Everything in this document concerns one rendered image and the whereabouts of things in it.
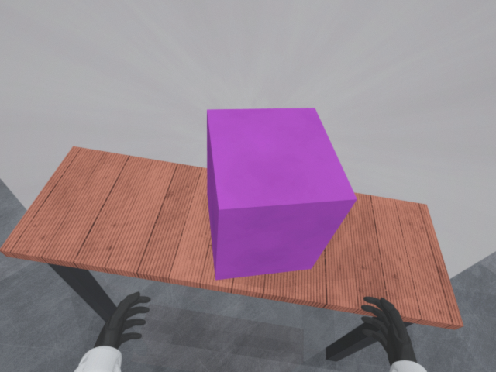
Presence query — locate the robot right hand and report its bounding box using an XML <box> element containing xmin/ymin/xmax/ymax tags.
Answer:
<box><xmin>361</xmin><ymin>297</ymin><xmax>417</xmax><ymax>365</ymax></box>

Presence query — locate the robot left hand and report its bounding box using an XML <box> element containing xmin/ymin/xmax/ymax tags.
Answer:
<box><xmin>94</xmin><ymin>292</ymin><xmax>151</xmax><ymax>349</ymax></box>

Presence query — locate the left robot forearm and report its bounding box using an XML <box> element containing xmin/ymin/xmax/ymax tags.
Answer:
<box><xmin>74</xmin><ymin>346</ymin><xmax>122</xmax><ymax>372</ymax></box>

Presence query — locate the carton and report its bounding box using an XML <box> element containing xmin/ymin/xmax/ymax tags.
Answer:
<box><xmin>207</xmin><ymin>108</ymin><xmax>357</xmax><ymax>280</ymax></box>

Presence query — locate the table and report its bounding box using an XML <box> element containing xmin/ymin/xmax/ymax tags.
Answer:
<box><xmin>0</xmin><ymin>146</ymin><xmax>463</xmax><ymax>362</ymax></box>

